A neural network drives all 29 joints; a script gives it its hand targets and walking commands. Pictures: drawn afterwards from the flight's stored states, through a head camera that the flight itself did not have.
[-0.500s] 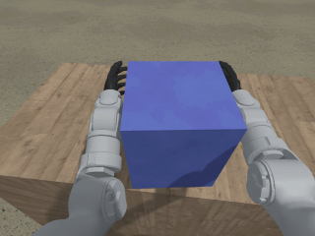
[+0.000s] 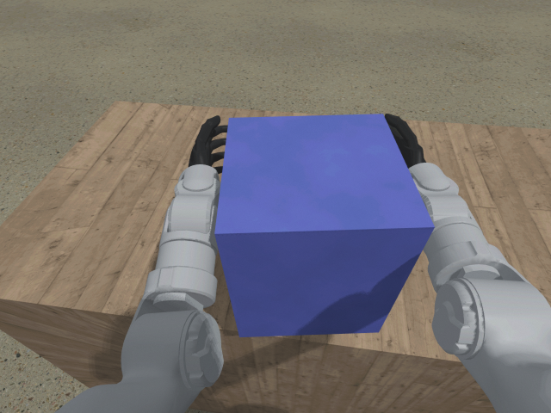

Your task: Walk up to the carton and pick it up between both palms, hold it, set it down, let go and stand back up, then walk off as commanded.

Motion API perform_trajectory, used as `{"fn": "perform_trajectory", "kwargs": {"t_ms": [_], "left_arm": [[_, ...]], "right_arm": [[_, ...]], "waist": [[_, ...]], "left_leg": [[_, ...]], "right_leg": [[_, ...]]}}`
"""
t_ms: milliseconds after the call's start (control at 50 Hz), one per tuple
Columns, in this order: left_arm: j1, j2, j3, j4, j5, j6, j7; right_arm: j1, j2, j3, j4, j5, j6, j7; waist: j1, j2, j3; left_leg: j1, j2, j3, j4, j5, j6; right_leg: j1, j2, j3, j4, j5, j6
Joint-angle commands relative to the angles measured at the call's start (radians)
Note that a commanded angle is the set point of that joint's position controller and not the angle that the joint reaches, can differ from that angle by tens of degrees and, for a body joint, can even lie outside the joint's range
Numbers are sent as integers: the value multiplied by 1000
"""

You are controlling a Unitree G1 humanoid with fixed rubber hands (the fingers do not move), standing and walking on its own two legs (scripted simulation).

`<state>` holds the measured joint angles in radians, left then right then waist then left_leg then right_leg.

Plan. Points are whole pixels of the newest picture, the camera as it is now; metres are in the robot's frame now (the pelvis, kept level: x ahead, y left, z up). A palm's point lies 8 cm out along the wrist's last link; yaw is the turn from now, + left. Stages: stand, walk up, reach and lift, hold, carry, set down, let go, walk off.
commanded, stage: set down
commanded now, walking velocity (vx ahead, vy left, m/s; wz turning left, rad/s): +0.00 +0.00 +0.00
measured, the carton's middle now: (307, 230) +0.35 +0.00 +0.10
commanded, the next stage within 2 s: none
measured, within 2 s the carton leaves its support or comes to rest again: rests again in 1.98 s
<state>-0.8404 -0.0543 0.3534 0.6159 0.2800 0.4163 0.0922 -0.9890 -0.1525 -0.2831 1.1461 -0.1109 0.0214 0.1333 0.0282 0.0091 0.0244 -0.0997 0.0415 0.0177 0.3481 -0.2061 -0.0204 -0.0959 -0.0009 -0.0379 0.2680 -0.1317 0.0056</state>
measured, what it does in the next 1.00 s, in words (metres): stands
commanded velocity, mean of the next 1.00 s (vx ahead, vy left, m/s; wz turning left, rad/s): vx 0.00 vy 0.00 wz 0.00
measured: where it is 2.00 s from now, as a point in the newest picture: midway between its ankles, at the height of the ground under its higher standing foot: outside the picture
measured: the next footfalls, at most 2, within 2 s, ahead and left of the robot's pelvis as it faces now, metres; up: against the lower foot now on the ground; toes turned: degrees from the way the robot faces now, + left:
none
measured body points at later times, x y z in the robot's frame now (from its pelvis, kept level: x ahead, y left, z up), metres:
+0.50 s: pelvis +0.00 +0.00 +0.00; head +0.01 +0.00 +0.45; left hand +0.42 +0.16 +0.14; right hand +0.45 -0.13 +0.14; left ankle -0.01 +0.13 -0.75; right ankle +0.01 -0.12 -0.75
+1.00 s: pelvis +0.01 +0.00 +0.00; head +0.03 +0.00 +0.45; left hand +0.42 +0.16 +0.12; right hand +0.45 -0.14 +0.11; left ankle -0.01 +0.13 -0.75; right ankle +0.01 -0.12 -0.75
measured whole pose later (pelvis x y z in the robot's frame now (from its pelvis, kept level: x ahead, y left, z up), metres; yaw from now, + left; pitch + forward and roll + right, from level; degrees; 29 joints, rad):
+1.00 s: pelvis +0.01 +0.00 +0.00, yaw +0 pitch +1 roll -1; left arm -0.77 -0.09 0.38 0.67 0.28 0.27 0.10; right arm -0.93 -0.13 -0.33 1.16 -0.19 -0.07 0.14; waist 0.04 0.01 0.01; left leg -0.16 0.04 0.02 0.35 -0.21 -0.02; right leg -0.16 0.00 -0.04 0.27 -0.13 0.00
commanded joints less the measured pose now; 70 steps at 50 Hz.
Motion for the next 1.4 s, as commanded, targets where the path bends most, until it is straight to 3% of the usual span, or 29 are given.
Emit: {"fn": "perform_trajectory", "kwargs": {"t_ms": [0,60,100,140,180,200,260,280,300,320,400,460,580,620,660,700,740,760,780,800,880,920,1000,1120,1220,1240,1260,1300,1380], "left_arm": [[-490,-469,-125,-59,31,-81,-22],[-470,-462,-135,-38,28,-82,-29],[-468,-456,-118,-30,20,-88,-35],[-455,-476,-118,-45,34,-100,-34],[-484,-488,-148,-60,22,-111,-30],[-482,-478,-133,-80,24,-115,-25],[-470,-471,-115,-55,39,-117,-25],[-438,-470,-110,-30,39,-119,-31],[-454,-476,-128,-50,30,-125,-28],[-434,-468,-101,-37,49,-129,-29],[-414,-477,-100,-42,64,-143,-28],[-420,-505,-149,-71,36,-150,-23],[-449,-499,-122,-34,46,-171,-19],[-422,-492,-102,-21,73,-163,-18],[-409,-491,-103,-32,69,-178,-16],[-413,-493,-108,-29,63,-187,-17],[-387,-489,-86,5,67,-193,-23],[-416,-505,-120,-28,58,-200,-19],[-400,-495,-95,-42,70,-203,-20],[-411,-503,-109,-42,72,-212,-17],[-357,-484,-75,-12,78,-215,-22],[-370,-492,-79,-13,77,-213,-23],[-400,-521,-110,-36,72,-244,-17],[-371,-490,-82,-29,91,-265,-18],[-316,-501,-75,3,94,-254,-24],[-330,-505,-96,-15,80,-261,-23],[-329,-493,-77,-3,81,-270,-22],[-332,-485,-59,29,89,-260,-32],[-312,-480,-38,16,102,-276,-35]], "right_arm": [[-514,398,44,-85,-7,-51,102],[-477,392,33,-70,-22,-42,92],[-468,385,27,-69,-35,-41,92],[-492,409,34,-73,-29,-48,97],[-461,415,32,-57,-29,-60,93],[-462,410,48,-29,-25,-60,101],[-464,410,29,-38,-32,-58,96],[-477,421,47,-100,-32,-68,94],[-451,409,37,-42,-34,-68,96],[-461,416,42,-60,-30,-71,100],[-424,430,39,-48,-47,-78,91],[-407,406,22,-45,-50,-90,95],[-440,425,8,-73,-71,-103,91],[-392,412,-10,-16,-79,-87,94],[-401,421,20,-33,-63,-96,98],[-405,424,4,-51,-82,-107,90],[-411,436,19,-79,-82,-107,89],[-389,435,2,-48,-76,-110,90],[-404,443,23,-69,-78,-112,92],[-396,445,21,-83,-83,-121,90],[-357,439,24,-49,-86,-118,85],[-367,438,4,-60,-93,-118,90],[-388,446,-5,-81,-105,-148,83],[-343,458,5,-46,-110,-151,83],[-327,422,-8,-59,-111,-143,83],[-327,429,-6,-79,-118,-151,83],[-340,445,16,-88,-115,-153,86],[-352,454,-6,-117,-123,-144,76],[-339,443,-19,-107,-133,-157,84]], "waist": [[89,34,-455],[67,30,-423],[78,-9,-441],[90,20,-459],[68,33,-481],[94,17,-461],[80,28,-439],[102,11,-451],[75,19,-449],[98,13,-444],[92,16,-442],[56,34,-461],[78,16,-446],[62,23,-383],[97,7,-417],[73,17,-482],[96,-2,-433],[64,23,-456],[102,-13,-443],[80,16,-487],[96,-8,-429],[88,-7,-450],[71,15,-497],[95,2,-442],[87,-3,-439],[68,-4,-466],[100,-22,-445],[80,-30,-413],[90,-33,-434]], "left_leg": [[98,-17,39,-53,451,-51],[89,-22,40,-43,456,-46],[88,-22,48,-45,441,-38],[89,-22,54,-40,474,-43],[79,-21,53,-32,489,-54],[93,-18,52,-34,496,-51],[67,-22,54,-37,466,-44],[65,-24,57,-40,464,-35],[77,-22,56,-40,476,-42],[67,-20,55,-42,452,-44],[41,-22,58,-40,477,-39],[96,-4,45,-29,505,-63],[37,-20,58,-35,420,-45],[37,-13,47,-38,405,-49],[55,-6,54,-35,465,-41],[35,-17,53,-32,452,-39],[24,-21,57,-35,458,-34],[33,-19,57,-27,467,-41],[23,-14,59,-35,460,-36],[37,-21,54,-26,477,-44],[40,-19,64,-23,520,-39],[22,-16,64,-41,454,-36],[32,-18,59,-15,497,-51],[-6,-25,82,-29,467,-36],[20,-9,64,-30,502,-40],[20,-13,56,-30,481,-43],[-2,-18,73,-45,425,-26],[-55,-27,77,-58,360,-16],[-49,-30,78,-61,378,-19]], "right_leg": [[-27,60,-79,-10,81,-38],[-28,61,-73,-11,108,-37],[-15,61,-66,-15,123,-30],[-7,61,-67,0,130,-31],[-17,63,-72,3,147,-32],[-22,65,-71,-2,138,-31],[-11,59,-64,3,124,-32],[1,62,-69,3,130,-25],[-23,61,-72,2,139,-31],[-18,59,-67,-8,107,-30],[6,58,-69,10,153,-29],[-59,70,-80,-8,112,-46],[-43,59,-74,1,97,-39],[-56,49,-65,-14,64,-45],[-35,59,-67,-1,108,-36],[-22,56,-65,2,123,-41],[-19,54,-56,4,121,-32],[-31,61,-66,7,121,-37],[-25,61,-67,17,139,-28],[-15,59,-63,13,143,-40],[-18,59,-62,16,178,-29],[-16,55,-64,0,132,-34],[-40,65,-72,17,149,-36],[-1,51,-60,24,160,-26],[-31,62,-68,12,154,-28],[-26,61,-73,11,144,-33],[-21,53,-61,5,131,-29],[11,50,-57,17,130,-20],[26,51,-64,19,123,-19]]}}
